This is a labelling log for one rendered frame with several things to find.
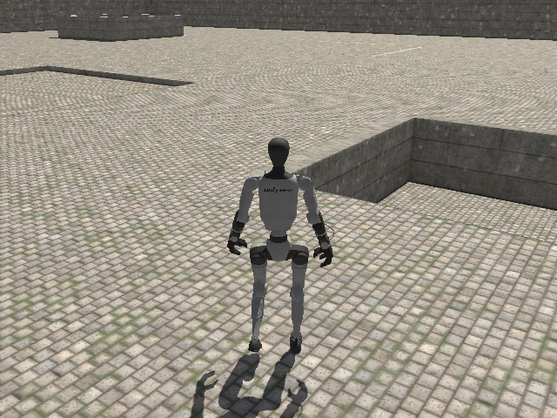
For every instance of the robot right forearm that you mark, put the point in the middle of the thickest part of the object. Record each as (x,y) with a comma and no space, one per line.
(321,233)

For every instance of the right robot shin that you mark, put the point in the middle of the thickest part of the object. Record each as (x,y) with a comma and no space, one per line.
(297,314)

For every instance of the robot right hand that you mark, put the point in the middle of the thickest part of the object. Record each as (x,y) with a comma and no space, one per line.
(326,253)

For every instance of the robot left hand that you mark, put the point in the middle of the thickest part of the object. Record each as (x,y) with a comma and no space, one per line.
(231,244)

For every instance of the robot left forearm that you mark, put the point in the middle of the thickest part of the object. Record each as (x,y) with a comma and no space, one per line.
(237,228)

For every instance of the robot left foot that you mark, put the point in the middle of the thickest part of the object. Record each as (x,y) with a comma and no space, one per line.
(254,345)

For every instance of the right robot upper arm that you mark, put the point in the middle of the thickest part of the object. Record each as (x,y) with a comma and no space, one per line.
(310,198)

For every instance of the left robot upper arm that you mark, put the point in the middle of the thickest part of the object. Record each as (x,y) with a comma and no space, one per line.
(251,184)

